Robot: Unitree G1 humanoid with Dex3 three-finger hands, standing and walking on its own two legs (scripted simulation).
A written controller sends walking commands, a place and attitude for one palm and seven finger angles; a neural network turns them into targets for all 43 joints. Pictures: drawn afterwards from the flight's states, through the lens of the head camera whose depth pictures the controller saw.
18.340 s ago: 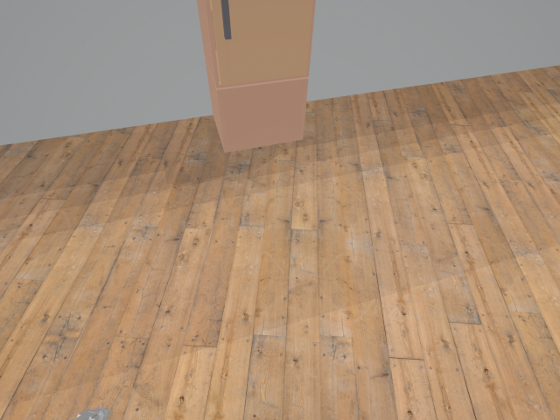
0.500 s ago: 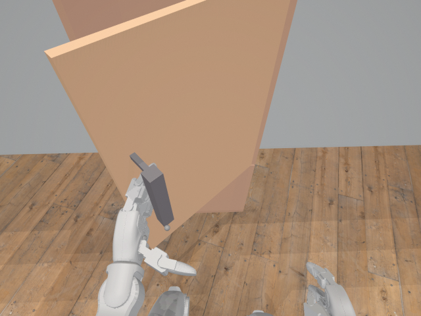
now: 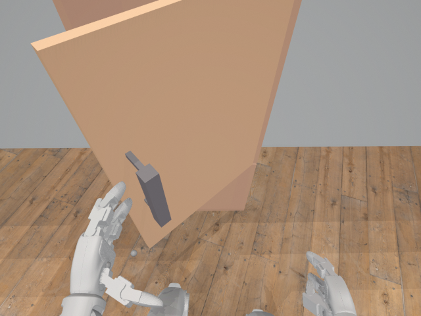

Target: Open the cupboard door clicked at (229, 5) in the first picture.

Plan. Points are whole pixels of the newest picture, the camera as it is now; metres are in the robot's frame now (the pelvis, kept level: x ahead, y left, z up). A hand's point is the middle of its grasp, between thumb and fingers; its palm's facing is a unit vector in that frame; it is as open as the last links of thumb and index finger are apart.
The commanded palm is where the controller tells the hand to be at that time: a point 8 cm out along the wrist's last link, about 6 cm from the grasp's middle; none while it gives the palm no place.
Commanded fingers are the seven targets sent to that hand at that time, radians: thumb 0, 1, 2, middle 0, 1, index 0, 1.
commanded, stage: slide the hand sideways off the handle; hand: left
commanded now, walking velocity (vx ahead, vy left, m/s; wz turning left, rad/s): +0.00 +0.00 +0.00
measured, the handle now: (148, 191) +0.32 +0.14 +0.06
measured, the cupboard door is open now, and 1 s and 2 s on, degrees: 42 42 42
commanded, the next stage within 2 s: draw the hand back to the body in 0.32 s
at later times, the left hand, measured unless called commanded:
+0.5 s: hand (111, 268) +0.19 +0.17 +0.06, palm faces +0.07 -1.00 -0.03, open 16.3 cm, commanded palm +0.16 +0.23 +0.08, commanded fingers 0.00 -0.50 0.30 -0.15 -0.30 -0.15 -0.30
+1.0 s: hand (60, 248) +0.19 +0.21 +0.14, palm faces +0.14 -0.97 -0.20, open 15.9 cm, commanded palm +0.16 +0.26 +0.16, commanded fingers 0.00 -0.15 0.45 -0.16 -0.30 -0.16 -0.30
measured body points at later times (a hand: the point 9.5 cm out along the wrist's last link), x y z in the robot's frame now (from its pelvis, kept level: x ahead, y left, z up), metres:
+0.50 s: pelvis +0.00 -0.02 -0.01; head +0.05 -0.01 +0.44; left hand +0.18 +0.22 +0.06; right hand +0.18 -0.25 -0.09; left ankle +0.06 +0.13 -0.65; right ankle -0.03 -0.12 -0.65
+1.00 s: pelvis +0.01 +0.00 +0.04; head +0.01 +0.00 +0.49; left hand +0.18 +0.26 +0.15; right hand +0.20 -0.23 -0.03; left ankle +0.06 +0.13 -0.65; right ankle -0.03 -0.12 -0.65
